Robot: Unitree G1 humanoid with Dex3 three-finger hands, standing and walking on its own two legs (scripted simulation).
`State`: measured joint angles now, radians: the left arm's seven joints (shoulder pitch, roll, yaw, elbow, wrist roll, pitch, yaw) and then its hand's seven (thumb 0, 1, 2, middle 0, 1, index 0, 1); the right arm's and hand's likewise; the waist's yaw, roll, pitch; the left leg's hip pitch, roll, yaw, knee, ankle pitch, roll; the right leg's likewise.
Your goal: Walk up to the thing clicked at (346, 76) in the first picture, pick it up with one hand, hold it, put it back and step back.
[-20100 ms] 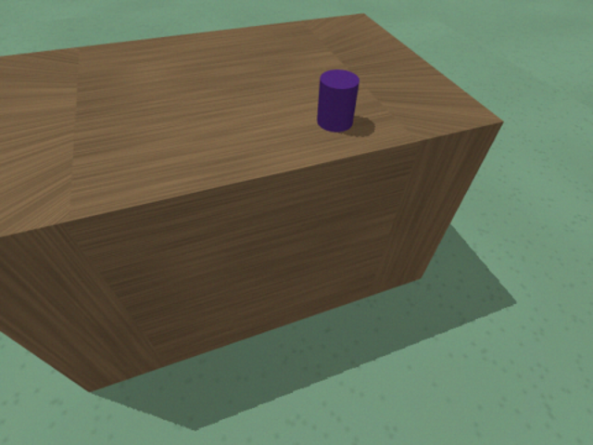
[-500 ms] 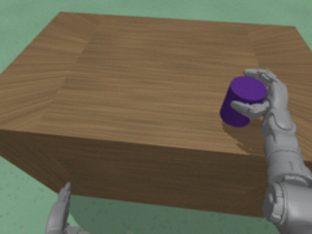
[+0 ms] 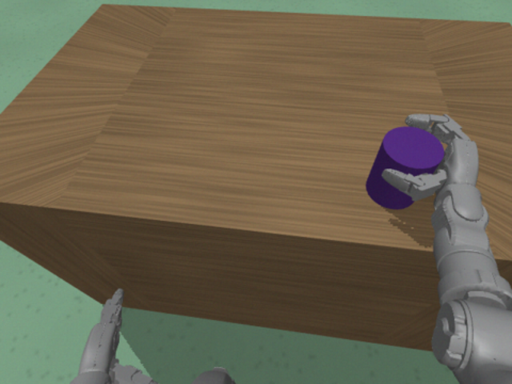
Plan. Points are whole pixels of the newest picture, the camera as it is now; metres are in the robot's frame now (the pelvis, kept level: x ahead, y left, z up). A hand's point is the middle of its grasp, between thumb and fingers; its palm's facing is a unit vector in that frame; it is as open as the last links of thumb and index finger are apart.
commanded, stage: lower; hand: right
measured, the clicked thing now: (400, 169) +0.46 -0.18 +0.06
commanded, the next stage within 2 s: loosen in 0.10 s
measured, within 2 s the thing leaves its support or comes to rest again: neither
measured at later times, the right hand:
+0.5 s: hand (417, 157) +0.46 -0.20 +0.09, palm faces +0.14 +0.99 +0.01, open 12.1 cm
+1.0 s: hand (421, 156) +0.47 -0.21 +0.09, palm faces +0.15 +0.99 +0.01, open 17.4 cm
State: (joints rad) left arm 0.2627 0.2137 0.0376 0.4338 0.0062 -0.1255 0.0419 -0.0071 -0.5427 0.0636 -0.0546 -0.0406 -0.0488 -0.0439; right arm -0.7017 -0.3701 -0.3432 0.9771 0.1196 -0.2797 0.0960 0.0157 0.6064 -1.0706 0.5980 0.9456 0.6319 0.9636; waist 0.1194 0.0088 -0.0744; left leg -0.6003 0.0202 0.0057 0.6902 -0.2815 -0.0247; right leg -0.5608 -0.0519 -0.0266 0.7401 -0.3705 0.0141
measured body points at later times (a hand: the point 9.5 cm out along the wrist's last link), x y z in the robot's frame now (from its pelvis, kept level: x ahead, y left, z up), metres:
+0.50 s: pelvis -0.02 +0.00 -0.02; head +0.05 -0.02 +0.43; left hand +0.13 +0.26 -0.06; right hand +0.45 -0.25 +0.09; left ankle +0.03 +0.14 -0.71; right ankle -0.01 -0.13 -0.71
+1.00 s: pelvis -0.01 +0.00 -0.02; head +0.07 -0.02 +0.43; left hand +0.14 +0.26 -0.06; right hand +0.45 -0.26 +0.09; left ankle +0.03 +0.14 -0.71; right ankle -0.01 -0.13 -0.71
